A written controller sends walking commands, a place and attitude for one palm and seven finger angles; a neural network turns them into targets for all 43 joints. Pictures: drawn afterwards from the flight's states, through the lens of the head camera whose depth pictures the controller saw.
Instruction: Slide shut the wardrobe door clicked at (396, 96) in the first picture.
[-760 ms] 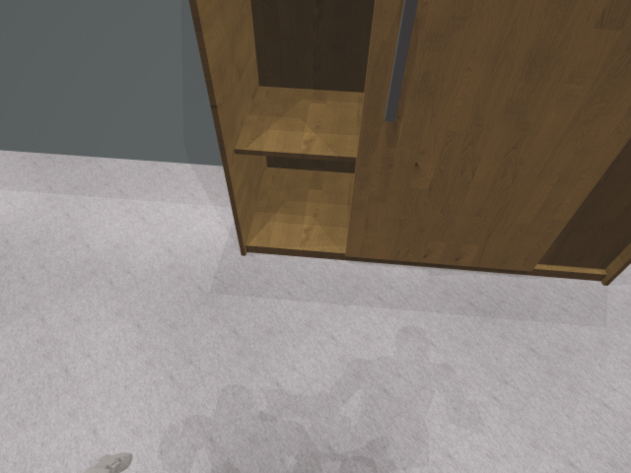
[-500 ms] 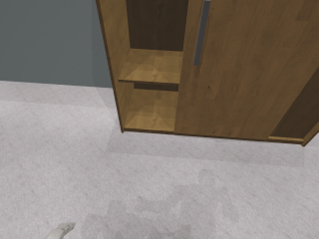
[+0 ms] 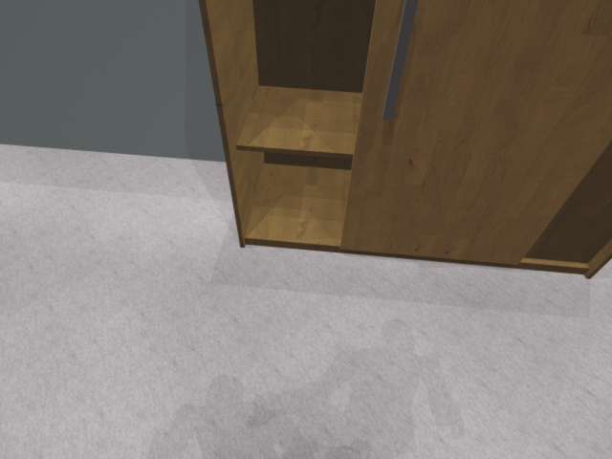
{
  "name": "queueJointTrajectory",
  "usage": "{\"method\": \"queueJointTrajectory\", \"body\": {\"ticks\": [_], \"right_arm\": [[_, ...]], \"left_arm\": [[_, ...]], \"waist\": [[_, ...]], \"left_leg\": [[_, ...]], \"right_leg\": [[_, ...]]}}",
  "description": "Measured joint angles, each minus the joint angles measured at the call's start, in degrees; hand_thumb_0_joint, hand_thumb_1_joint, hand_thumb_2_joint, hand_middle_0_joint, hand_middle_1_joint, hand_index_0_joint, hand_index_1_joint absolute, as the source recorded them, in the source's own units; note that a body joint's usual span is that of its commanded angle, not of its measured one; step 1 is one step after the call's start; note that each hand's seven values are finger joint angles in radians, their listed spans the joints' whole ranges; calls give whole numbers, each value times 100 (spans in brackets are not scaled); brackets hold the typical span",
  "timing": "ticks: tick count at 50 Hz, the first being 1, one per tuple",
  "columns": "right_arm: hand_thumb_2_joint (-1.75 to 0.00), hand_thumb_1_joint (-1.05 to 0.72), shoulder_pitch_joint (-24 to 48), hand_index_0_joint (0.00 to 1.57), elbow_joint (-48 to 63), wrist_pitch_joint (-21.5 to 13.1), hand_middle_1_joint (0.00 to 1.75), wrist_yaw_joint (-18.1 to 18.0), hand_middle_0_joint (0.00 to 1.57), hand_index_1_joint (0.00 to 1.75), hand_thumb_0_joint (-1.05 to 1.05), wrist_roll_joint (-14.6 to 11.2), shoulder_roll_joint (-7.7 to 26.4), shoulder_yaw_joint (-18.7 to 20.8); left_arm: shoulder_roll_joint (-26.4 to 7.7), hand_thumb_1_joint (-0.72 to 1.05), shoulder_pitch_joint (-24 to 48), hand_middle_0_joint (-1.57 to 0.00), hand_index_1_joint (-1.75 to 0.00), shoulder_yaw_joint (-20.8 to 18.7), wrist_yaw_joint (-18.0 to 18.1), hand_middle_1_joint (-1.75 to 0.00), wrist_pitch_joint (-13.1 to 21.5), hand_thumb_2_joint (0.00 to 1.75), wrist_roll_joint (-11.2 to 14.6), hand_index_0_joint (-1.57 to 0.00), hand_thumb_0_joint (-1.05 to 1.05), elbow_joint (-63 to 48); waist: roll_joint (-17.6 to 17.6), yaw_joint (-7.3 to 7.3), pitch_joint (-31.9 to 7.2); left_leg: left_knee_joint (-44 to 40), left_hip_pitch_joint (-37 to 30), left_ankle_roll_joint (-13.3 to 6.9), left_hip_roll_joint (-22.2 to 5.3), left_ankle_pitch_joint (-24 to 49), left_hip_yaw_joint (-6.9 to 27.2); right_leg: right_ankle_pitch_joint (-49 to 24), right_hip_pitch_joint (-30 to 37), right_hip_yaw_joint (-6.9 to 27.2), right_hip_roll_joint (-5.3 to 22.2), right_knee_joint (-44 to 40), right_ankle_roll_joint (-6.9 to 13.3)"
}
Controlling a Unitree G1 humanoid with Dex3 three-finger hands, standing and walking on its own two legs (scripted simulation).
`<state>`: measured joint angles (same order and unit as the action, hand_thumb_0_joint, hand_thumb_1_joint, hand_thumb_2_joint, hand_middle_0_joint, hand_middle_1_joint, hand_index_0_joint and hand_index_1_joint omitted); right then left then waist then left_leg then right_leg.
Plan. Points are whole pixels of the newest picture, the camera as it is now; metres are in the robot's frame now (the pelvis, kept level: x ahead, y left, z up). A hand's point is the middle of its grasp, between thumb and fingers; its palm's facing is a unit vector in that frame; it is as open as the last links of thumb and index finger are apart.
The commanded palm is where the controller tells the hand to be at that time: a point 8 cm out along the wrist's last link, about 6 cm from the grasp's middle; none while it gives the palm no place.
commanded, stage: stand and wait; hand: right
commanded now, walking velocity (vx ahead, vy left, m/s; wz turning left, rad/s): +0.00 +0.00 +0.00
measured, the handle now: (397, 59) +1.00 -0.17 +0.08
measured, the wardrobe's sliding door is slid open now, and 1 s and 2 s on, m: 0.41 0.41 0.41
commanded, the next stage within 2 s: look at it before walking up in 0.20 s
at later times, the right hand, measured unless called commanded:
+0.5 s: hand out of the picture +0.08 -0.24 -0.15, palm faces -0.03 +0.94 -0.33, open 7.3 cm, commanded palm none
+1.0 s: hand out of the picture +0.06 -0.24 -0.16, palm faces -0.02 +0.95 -0.32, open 7.3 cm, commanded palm none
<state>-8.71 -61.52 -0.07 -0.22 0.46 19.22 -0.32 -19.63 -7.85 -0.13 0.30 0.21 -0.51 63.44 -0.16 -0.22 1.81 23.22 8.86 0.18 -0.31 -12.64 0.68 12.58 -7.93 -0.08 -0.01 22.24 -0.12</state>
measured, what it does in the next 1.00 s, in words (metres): stands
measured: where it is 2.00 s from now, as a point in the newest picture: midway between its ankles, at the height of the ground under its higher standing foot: (311, 450)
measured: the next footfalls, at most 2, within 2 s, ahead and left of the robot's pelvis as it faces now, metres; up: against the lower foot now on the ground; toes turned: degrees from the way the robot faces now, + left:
left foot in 1.56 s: +0.30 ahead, +0.12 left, +0.00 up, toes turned +11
right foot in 1.88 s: +0.36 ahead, -0.12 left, +0.00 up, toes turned -10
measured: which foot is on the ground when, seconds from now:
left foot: down 0.00-1.00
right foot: down 0.00-1.00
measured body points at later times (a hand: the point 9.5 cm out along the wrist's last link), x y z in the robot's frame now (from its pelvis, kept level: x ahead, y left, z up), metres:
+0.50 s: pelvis +0.00 +0.00 +0.00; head +0.00 +0.00 +0.45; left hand +0.07 +0.30 -0.13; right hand +0.08 -0.29 -0.13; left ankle +0.00 +0.12 -0.74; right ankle -0.01 -0.12 -0.74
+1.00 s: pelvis +0.00 +0.00 +0.00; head +0.00 +0.00 +0.45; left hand +0.07 +0.29 -0.14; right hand +0.07 -0.29 -0.14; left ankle +0.00 +0.12 -0.74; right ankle -0.01 -0.12 -0.74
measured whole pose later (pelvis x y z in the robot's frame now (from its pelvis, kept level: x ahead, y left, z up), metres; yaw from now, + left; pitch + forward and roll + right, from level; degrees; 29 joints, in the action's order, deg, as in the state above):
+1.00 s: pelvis +0.00 +0.00 +0.00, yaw +0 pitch -1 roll +0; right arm -10.2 -62.0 0.3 -0.5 0.8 17.9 -0.2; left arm -18.1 -8.3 0.2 0.3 -0.1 -1.0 63.9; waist -0.1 0.2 0.1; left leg 22.9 8.8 0.2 -0.1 -12.9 0.9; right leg 13.5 -8.2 -0.3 0.2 22.8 -0.1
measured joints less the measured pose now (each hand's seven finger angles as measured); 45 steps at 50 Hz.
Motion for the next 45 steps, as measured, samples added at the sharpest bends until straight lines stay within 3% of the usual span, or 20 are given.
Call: {"method": "queueJointTrajectory", "body": {"ticks": [45], "right_arm": [[-90, -91, 34, 21, -41, -33, 30, 9, 20, 30, 0, 15, 4, -2]], "left_arm": [[32, 90, 113, -20, -30, 24, -13, -30, 36, 90, 10, -20, 1, 27]], "waist": [[17, 31, -15]], "left_leg": [[-236, -79, 4, 8, 148, 3]], "right_leg": [[-132, 69, -2, 10, -211, -4]]}}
